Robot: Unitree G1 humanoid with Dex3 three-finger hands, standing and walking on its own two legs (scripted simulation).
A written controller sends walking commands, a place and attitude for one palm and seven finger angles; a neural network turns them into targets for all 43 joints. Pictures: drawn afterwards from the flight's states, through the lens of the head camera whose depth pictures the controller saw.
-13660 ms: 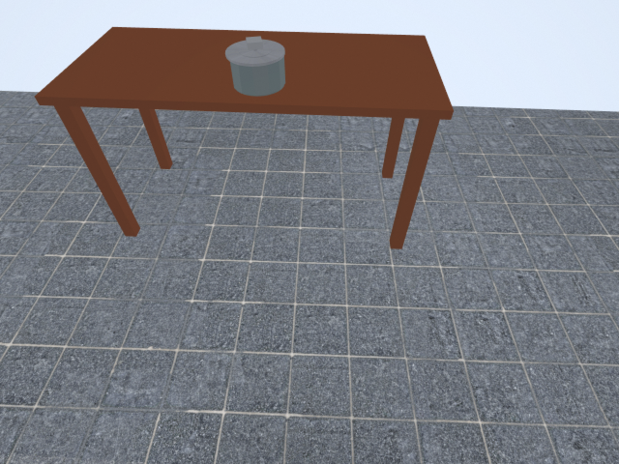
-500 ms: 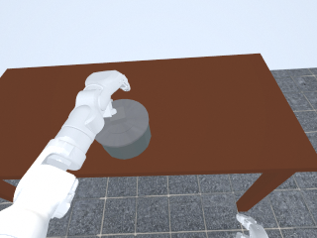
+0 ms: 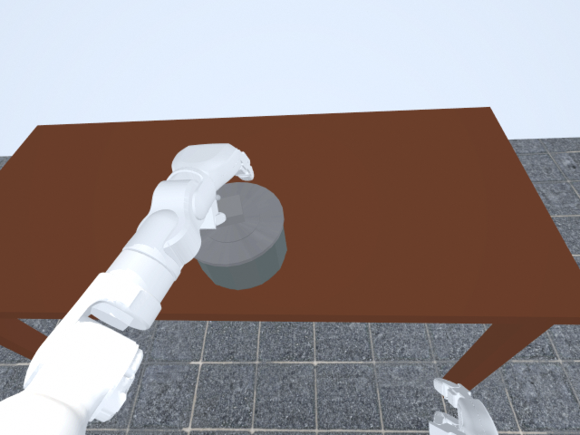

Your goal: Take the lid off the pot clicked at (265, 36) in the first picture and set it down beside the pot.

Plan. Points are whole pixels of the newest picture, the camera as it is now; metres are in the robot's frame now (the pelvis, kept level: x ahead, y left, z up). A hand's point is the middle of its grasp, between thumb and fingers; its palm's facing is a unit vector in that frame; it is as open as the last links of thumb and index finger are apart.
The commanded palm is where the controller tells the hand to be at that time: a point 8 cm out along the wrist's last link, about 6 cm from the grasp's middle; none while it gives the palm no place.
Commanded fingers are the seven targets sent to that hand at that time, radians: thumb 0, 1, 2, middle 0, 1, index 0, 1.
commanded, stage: move the open hand above the knob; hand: left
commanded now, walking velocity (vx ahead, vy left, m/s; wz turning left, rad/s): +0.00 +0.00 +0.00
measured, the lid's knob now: (228, 210) +0.46 +0.12 +0.03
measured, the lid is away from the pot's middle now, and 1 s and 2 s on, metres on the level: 0.00 0.00 0.00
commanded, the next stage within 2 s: lower the open fingers around the knob in 0.12 s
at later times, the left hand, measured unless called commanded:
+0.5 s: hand (218, 208) +0.42 +0.12 +0.08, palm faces -0.31 -0.04 -0.95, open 10.1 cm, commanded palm +0.41 +0.13 +0.15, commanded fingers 0.00 -0.27 1.36 -0.82 -0.08 -0.82 -0.08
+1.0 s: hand (225, 216) +0.43 +0.12 +0.06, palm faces -0.31 -0.04 -0.95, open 10.1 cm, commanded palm +0.41 +0.12 +0.12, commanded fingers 0.00 -0.27 1.36 -0.82 -0.08 -0.82 -0.08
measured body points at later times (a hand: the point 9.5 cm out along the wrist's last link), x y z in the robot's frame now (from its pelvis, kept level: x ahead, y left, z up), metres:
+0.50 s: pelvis +0.00 +0.00 +0.00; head +0.03 -0.04 +0.45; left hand +0.43 +0.12 +0.14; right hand +0.12 -0.25 -0.13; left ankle -0.03 +0.11 -0.74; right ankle +0.00 -0.13 -0.74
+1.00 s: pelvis +0.00 +0.00 +0.00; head +0.04 -0.04 +0.45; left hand +0.44 +0.12 +0.11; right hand +0.13 -0.24 -0.14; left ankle -0.03 +0.11 -0.74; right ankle +0.00 -0.13 -0.74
